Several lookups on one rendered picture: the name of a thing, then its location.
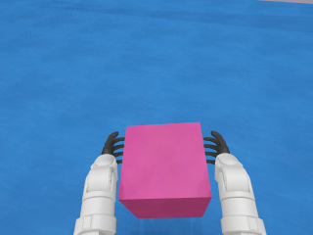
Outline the robot left hand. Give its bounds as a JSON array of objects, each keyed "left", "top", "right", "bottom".
[{"left": 101, "top": 131, "right": 125, "bottom": 164}]

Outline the carton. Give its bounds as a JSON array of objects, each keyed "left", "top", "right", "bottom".
[{"left": 117, "top": 122, "right": 212, "bottom": 218}]

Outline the robot left forearm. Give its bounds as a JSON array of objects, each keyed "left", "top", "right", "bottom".
[{"left": 73, "top": 154, "right": 118, "bottom": 235}]

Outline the robot right forearm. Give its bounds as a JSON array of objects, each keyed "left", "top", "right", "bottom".
[{"left": 214, "top": 153, "right": 267, "bottom": 235}]

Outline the robot right hand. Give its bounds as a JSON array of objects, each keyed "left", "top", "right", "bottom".
[{"left": 203, "top": 130, "right": 231, "bottom": 165}]

